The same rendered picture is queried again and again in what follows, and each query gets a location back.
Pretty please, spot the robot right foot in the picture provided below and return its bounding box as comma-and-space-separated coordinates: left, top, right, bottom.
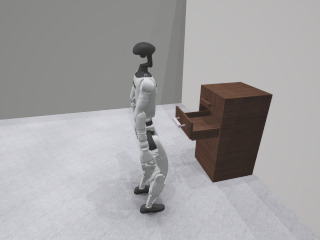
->
140, 203, 165, 214

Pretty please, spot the robot right forearm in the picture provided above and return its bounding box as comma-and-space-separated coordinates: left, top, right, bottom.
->
135, 113, 149, 151

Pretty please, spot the left robot upper arm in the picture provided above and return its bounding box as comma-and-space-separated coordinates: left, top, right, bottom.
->
130, 70, 138, 104

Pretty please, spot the cabinet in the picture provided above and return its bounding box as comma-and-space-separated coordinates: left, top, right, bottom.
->
194, 82, 273, 183

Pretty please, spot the robot right hand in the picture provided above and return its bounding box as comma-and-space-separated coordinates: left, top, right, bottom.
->
140, 149, 154, 171

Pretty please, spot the right robot upper arm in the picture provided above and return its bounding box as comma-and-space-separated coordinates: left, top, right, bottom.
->
134, 78, 155, 120

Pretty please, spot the robot left forearm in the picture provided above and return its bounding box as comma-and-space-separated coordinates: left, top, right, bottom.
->
131, 101, 136, 122

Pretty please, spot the robot head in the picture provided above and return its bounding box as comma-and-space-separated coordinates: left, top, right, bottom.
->
132, 42, 156, 78

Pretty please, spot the handle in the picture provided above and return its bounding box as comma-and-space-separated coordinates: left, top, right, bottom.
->
200, 98, 211, 107
172, 117, 186, 128

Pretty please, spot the drawer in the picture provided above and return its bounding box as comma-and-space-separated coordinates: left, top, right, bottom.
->
175, 106, 221, 141

